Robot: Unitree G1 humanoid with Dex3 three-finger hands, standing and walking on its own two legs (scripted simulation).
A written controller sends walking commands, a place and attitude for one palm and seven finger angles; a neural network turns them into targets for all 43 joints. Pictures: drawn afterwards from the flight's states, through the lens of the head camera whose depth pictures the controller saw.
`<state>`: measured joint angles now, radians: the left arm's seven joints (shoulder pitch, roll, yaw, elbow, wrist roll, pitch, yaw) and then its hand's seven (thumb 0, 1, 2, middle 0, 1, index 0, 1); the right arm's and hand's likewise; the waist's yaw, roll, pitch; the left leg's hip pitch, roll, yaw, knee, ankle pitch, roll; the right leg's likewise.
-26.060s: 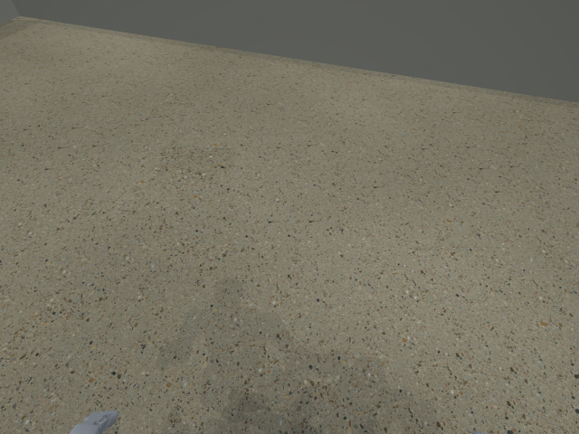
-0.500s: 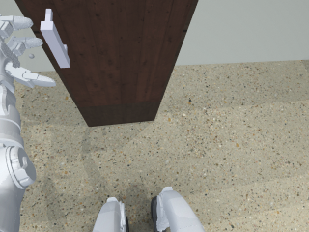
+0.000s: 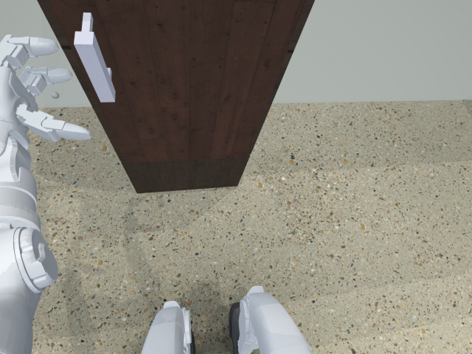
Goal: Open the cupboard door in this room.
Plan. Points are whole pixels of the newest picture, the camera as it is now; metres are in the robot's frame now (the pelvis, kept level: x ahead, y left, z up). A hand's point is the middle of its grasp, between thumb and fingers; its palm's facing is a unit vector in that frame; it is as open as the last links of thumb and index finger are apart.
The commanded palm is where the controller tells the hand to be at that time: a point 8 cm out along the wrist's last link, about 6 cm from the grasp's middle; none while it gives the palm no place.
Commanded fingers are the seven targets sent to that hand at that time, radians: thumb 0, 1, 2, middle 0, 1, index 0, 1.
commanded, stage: move the hooked fingers beside the handle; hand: left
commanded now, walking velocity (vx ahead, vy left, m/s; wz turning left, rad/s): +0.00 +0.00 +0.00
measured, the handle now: (98, 60) +0.57 +0.18 +0.06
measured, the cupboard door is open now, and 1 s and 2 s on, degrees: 0 0 0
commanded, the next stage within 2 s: slide the fingers in behind the handle in 0.08 s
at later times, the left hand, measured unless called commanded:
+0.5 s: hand (67, 88) +0.52 +0.22 +0.05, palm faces +0.03 -1.00 +0.02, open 13.9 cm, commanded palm +0.50 +0.26 +0.05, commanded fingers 0.00 -0.50 0.30 -0.30 -1.20 -0.30 -1.20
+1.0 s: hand (94, 92) +0.52 +0.19 +0.05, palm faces +0.05 -1.00 -0.03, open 13.8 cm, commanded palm +0.50 +0.22 +0.05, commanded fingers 0.00 -0.50 0.30 -0.30 -1.20 -0.30 -1.20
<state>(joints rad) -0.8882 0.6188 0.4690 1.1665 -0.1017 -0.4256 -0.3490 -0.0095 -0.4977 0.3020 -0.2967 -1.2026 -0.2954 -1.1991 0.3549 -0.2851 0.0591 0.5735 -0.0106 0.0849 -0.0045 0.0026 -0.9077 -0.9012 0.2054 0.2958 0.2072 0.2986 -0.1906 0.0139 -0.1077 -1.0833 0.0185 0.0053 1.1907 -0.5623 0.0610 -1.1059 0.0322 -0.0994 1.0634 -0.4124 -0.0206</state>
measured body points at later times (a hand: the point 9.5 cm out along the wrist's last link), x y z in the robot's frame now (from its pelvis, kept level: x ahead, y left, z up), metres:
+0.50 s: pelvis +0.00 +0.00 +0.00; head +0.16 +0.04 +0.42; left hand +0.51 +0.28 +0.06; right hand +0.00 -0.26 -0.10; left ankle -0.01 +0.07 -0.64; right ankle +0.04 -0.12 -0.64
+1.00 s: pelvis +0.00 +0.00 +0.00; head +0.16 +0.03 +0.42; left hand +0.51 +0.24 +0.05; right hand +0.01 -0.27 -0.11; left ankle -0.01 +0.07 -0.64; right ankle +0.04 -0.12 -0.64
